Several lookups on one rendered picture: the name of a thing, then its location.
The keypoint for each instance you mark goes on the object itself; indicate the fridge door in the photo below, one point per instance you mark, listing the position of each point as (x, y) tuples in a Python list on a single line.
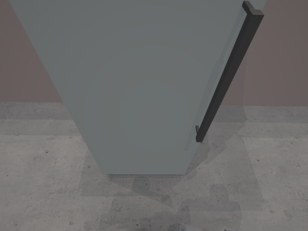
[(137, 76)]

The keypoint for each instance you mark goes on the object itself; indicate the handle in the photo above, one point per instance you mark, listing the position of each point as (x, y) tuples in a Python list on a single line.
[(247, 32)]

